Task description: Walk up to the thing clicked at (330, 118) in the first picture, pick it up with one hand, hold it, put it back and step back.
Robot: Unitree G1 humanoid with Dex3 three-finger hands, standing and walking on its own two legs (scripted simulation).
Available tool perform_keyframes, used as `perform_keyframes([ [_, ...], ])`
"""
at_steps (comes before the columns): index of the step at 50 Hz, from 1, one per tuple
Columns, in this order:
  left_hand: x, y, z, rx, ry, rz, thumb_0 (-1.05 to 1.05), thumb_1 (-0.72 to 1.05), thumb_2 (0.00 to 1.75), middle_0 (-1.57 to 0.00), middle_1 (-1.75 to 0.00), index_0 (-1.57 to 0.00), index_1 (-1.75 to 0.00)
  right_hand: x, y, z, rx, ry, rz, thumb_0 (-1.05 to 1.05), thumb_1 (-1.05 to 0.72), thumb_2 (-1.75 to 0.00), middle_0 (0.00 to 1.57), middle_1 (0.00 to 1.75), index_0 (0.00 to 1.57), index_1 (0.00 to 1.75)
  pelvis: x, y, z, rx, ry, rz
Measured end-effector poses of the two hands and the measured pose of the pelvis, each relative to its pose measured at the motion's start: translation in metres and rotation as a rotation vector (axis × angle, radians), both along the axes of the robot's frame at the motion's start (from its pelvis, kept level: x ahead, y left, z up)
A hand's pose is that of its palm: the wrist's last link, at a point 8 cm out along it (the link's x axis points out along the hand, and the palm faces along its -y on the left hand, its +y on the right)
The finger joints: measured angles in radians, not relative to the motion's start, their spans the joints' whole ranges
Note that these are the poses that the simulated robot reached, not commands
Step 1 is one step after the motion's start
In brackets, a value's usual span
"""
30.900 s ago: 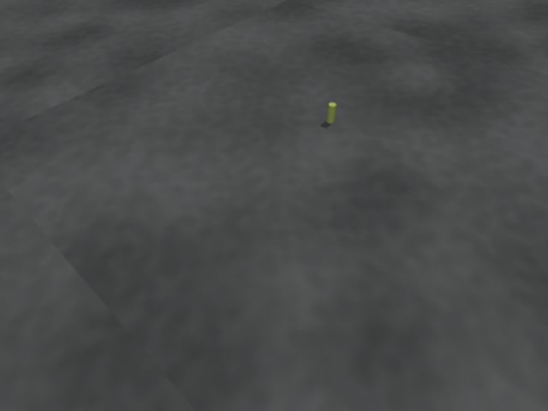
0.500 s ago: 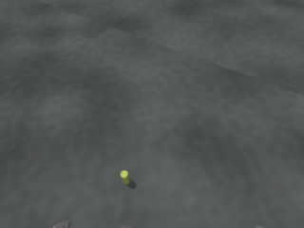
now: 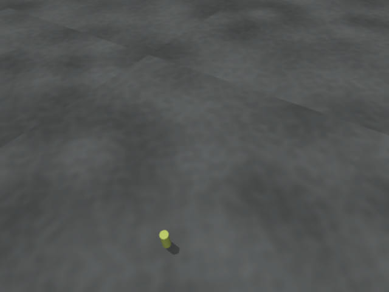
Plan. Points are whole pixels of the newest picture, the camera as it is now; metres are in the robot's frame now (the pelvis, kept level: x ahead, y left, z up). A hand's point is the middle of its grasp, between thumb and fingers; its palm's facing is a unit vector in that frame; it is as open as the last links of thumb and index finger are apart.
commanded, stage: stand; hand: left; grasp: from above
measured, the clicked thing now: (165, 239) +0.48 +0.21 -0.72
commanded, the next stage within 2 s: step back in 1.68 s
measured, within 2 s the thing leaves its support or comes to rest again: neither
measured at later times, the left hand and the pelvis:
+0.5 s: hand out of the picture +0.04 +0.23 -0.16, palm faces +0.01 -0.94 -0.34, open 7.3 cm; pelvis +0.00 -0.01 +0.00, yaw +0 degrees
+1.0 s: hand out of the picture +0.09 +0.24 -0.15, palm faces +0.00 -0.94 -0.34, open 7.3 cm; pelvis +0.01 -0.01 +0.00, yaw -1 degrees
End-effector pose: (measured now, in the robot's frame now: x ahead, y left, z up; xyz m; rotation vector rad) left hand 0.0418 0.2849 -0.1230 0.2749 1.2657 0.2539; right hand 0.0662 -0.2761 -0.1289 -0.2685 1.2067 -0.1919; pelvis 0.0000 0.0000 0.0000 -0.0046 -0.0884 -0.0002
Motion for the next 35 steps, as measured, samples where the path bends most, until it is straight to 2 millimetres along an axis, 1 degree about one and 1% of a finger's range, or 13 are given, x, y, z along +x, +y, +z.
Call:
perform_keyframes([
  [7, -0.006, 0.001, 0.003, 0.007, 0.010, -0.002, 0.00, 0.91, 0.89, -0.20, -0.30, -0.21, -0.30, -0.011, -0.011, 0.002, -0.007, 0.018, -0.010, 0.00, -0.90, -0.90, 0.21, 0.30, 0.20, 0.30, -0.005, -0.004, 0.001, 0.001, 0.002, -0.001],
  [14, -0.013, -0.001, 0.003, 0.008, 0.043, -0.002, 0.00, 0.91, 0.89, -0.20, -0.30, -0.21, -0.30, -0.024, -0.021, 0.001, -0.015, 0.062, -0.018, 0.00, -0.90, -0.90, 0.21, 0.30, 0.20, 0.30, -0.005, -0.009, 0.002, 0.000, 0.010, -0.002],
  [20, -0.011, -0.004, 0.002, 0.002, 0.060, -0.002, 0.00, 0.91, 0.89, -0.20, -0.30, -0.21, -0.30, -0.029, -0.024, 0.000, -0.017, 0.092, -0.018, 0.00, -0.90, -0.90, 0.21, 0.30, 0.20, 0.30, -0.002, -0.011, 0.002, -0.001, 0.017, -0.004],
  [26, 0.000, -0.007, 0.002, -0.004, 0.053, -0.010, 0.00, 0.91, 0.89, -0.20, -0.30, -0.21, -0.30, -0.023, -0.024, 0.000, -0.016, 0.094, -0.014, 0.00, -0.90, -0.90, 0.21, 0.30, 0.20, 0.30, 0.002, -0.011, 0.003, 0.000, 0.022, -0.006],
  [35, 0.025, -0.008, 0.005, -0.008, 0.010, -0.031, 0.00, 0.91, 0.89, -0.20, -0.30, -0.21, -0.30, -0.005, -0.023, 0.003, -0.016, 0.060, -0.003, 0.00, -0.90, -0.90, 0.21, 0.30, 0.20, 0.30, 0.007, -0.011, 0.004, 0.000, 0.028, -0.008],
])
